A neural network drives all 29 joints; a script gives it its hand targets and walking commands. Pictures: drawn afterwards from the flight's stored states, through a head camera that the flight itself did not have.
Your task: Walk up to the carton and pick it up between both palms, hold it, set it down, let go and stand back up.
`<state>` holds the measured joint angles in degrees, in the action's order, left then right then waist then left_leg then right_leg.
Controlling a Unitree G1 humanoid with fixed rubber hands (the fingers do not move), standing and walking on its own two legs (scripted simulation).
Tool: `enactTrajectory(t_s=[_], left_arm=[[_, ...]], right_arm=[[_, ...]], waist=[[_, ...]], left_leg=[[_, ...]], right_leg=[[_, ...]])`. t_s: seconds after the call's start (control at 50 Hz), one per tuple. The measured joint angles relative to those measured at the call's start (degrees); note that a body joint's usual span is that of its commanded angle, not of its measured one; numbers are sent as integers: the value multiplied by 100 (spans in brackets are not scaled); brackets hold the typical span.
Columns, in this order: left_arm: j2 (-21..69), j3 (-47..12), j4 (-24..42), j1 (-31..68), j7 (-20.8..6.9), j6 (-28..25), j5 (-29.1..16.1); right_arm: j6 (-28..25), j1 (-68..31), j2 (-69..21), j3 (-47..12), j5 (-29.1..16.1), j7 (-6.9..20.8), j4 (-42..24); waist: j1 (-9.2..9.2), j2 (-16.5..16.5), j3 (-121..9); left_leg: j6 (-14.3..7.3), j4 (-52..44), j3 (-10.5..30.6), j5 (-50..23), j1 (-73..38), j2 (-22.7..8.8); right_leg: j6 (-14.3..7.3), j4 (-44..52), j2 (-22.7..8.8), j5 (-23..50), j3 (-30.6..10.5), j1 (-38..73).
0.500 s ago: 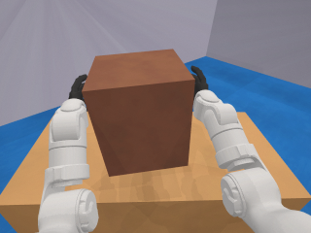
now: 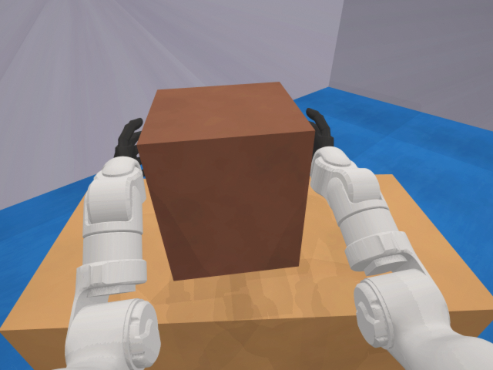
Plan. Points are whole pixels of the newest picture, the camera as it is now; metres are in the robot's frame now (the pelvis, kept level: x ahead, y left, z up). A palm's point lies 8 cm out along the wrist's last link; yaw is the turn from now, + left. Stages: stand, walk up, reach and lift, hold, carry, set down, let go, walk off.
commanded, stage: hold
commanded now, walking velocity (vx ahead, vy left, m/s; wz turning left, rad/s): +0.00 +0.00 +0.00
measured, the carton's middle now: (228, 178) +0.38 +0.01 +0.19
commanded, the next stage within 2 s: none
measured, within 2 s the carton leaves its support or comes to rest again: neither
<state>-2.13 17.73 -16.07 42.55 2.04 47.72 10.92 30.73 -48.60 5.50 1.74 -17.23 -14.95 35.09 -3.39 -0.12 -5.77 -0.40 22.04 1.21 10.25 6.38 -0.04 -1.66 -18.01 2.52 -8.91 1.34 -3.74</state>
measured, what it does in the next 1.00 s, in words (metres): stands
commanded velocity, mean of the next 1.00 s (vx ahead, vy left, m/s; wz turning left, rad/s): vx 0.00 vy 0.00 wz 0.00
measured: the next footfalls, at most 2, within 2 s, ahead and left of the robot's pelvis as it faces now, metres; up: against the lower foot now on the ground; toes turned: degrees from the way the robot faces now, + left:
none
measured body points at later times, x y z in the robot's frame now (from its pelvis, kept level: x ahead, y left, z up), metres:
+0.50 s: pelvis +0.00 +0.00 +0.00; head -0.08 +0.02 +0.44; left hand +0.37 +0.17 +0.23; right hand +0.38 -0.13 +0.24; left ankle +0.03 +0.11 -0.75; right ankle +0.02 -0.10 -0.75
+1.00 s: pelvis +0.00 +0.00 +0.00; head -0.08 +0.02 +0.44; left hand +0.37 +0.17 +0.24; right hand +0.38 -0.13 +0.25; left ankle +0.03 +0.11 -0.75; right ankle +0.02 -0.10 -0.75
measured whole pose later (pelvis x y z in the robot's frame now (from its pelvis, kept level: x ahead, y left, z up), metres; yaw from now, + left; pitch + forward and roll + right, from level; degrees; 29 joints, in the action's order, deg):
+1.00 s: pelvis +0.00 +0.00 +0.00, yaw +1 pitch -6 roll -1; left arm -2.2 17.3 -12.7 41.1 2.0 48.6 11.4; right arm 31.7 -47.4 4.7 2.3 -17.8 -15.4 32.2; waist -4.2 -1.4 -6.3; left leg -0.3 22.8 2.5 10.7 6.5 0.2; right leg -1.7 -18.0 2.7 -9.3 1.7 -3.2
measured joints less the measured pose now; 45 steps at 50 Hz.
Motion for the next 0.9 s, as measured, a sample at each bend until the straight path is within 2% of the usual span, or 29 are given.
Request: enactTrajectory(t_s=[0.16,0.28,0.42,0.58,0.74,0.9], left_arm=[[-69,-21,12,-30,-41,-26,-22],[-84,-116,526,-307,-22,41,-126],[-2,10,331,-191,-149,161,147],[-70,-143,568,-246,-42,95,-17],[10,-20,254,-82,-56,86,108],[-34,-126,442,-214,10,84,8]], right_arm=[[15,-85,-7,-44,2,-23,41],[41,211,-38,-135,-244,-195,-486],[111,177,-163,87,-15,-50,-244],[93,279,-91,-10,-95,-97,-598],[115,147,-91,95,42,0,-293],[91,186,-40,-35,-99,-67,-403]], waist=[[-52,-94,32],[-146,-135,-88],[-112,-172,24],[-123,-46,38],[-64,-94,2],[-88,-94,-60]], left_leg=[[34,3,89,-7,12,-6],[40,90,170,52,68,6],[17,31,141,46,-131,44],[-1,135,136,69,31,32],[-13,7,65,3,-15,38],[8,107,112,55,73,11]], right_leg=[[-25,50,17,7,70,38],[-23,17,16,-48,133,29],[-15,-33,-20,-96,94,173],[11,-13,-1,-45,76,63],[10,3,-10,-16,-6,36],[-1,12,25,-19,24,6]])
